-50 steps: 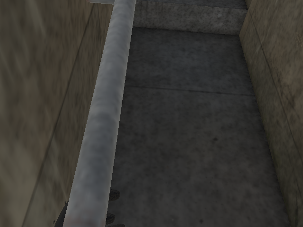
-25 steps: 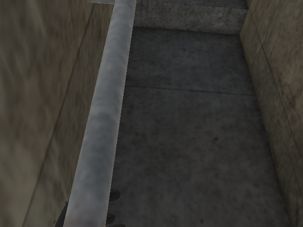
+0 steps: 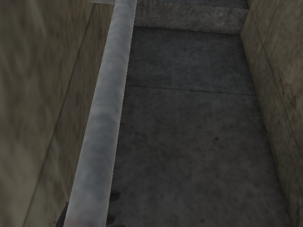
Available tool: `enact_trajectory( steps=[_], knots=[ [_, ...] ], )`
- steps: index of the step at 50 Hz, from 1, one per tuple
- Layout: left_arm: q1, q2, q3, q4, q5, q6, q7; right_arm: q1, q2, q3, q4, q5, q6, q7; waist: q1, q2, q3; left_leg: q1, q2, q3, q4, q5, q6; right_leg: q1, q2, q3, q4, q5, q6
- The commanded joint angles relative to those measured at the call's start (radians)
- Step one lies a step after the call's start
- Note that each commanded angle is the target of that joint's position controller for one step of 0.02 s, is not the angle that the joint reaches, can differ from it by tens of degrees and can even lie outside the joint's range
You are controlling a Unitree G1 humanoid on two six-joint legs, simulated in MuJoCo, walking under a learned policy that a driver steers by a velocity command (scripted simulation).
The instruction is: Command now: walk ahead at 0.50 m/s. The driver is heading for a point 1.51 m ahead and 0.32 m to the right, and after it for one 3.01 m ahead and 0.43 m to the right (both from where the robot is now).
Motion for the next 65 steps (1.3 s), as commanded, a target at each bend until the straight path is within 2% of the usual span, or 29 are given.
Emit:
enact_trajectory(
  steps=[1, 5, 14, 16, 18, 19, 21, 51, 55, 65],
  knots=[
    [-0.140, 0.090, 0.105, -0.094, -0.001, -0.022, 0.001, 0.014, -0.127, -0.033, -0.056, 0.002, -0.014, -0.003, 0.010, 0.180, -0.121, -0.070, 0.140, -0.074, -0.030, -0.324, 0.045, 0.126, -0.049, 0.033, 0.036, 0.122, -0.007],
    [-0.135, 0.089, 0.105, -0.098, -0.008, -0.014, 0.000, 0.015, -0.133, -0.035, -0.057, -0.002, -0.009, -0.005, 0.013, 0.172, -0.115, -0.077, 0.145, -0.086, -0.034, -0.350, 0.041, 0.124, -0.047, 0.035, 0.035, 0.112, -0.007],
    [-0.133, 0.089, 0.104, -0.097, -0.006, -0.014, 0.002, 0.015, -0.129, -0.035, -0.062, -0.001, -0.010, -0.005, 0.014, 0.176, -0.117, -0.078, 0.144, -0.083, -0.030, -0.344, 0.041, 0.127, -0.047, 0.037, 0.034, 0.117, -0.007],
    [-0.138, 0.090, 0.103, -0.095, 0.001, -0.022, 0.002, 0.012, -0.124, -0.033, -0.061, 0.002, -0.014, -0.003, 0.011, 0.185, -0.120, -0.074, 0.138, -0.072, -0.029, -0.322, 0.044, 0.129, -0.049, 0.035, 0.034, 0.126, -0.007],
    [-0.138, 0.091, 0.104, -0.096, 0.001, -0.023, 0.002, 0.015, -0.126, -0.033, -0.059, 0.003, -0.014, -0.003, 0.010, 0.179, -0.122, -0.068, 0.137, -0.070, -0.026, -0.311, 0.044, 0.127, -0.049, 0.033, 0.036, 0.126, -0.007],
    [-0.134, 0.092, 0.105, -0.099, -0.006, -0.017, 0.002, 0.019, -0.128, -0.034, -0.058, 0.000, -0.011, -0.004, 0.014, 0.166, -0.120, -0.069, 0.141, -0.079, -0.025, -0.321, 0.041, 0.126, -0.047, 0.035, 0.034, 0.120, -0.006],
    [-0.134, 0.088, 0.104, -0.100, -0.007, -0.014, 0.002, 0.015, -0.131, -0.035, -0.061, -0.002, -0.009, -0.005, 0.014, 0.174, -0.115, -0.076, 0.144, -0.083, -0.030, -0.343, 0.040, 0.124, -0.047, 0.036, 0.034, 0.112, -0.006],
    [-0.127, 0.090, 0.103, -0.100, -0.003, -0.015, 0.002, 0.023, -0.124, -0.035, -0.059, -0.001, -0.010, -0.004, 0.015, 0.171, -0.120, -0.074, 0.138, -0.075, -0.019, -0.305, 0.040, 0.136, -0.049, 0.037, 0.034, 0.133, -0.004],
    [-0.115, 0.098, 0.107, -0.090, 0.003, -0.016, -0.003, 0.060, -0.128, -0.044, -0.040, 0.002, -0.012, 0.000, 0.015, 0.155, -0.147, -0.065, 0.131, -0.058, 0.014, -0.190, 0.039, 0.164, -0.051, 0.034, 0.051, 0.172, -0.004],
    [-0.092, 0.107, 0.115, -0.058, -0.007, -0.007, 0.003, 0.099, -0.129, -0.066, -0.028, 0.000, -0.017, 0.005, 0.022, 0.164, -0.109, -0.149, 0.131, -0.078, -0.006, -0.314, 0.045, 0.180, -0.044, 0.025, 0.066, 0.159, -0.014]
  ],
)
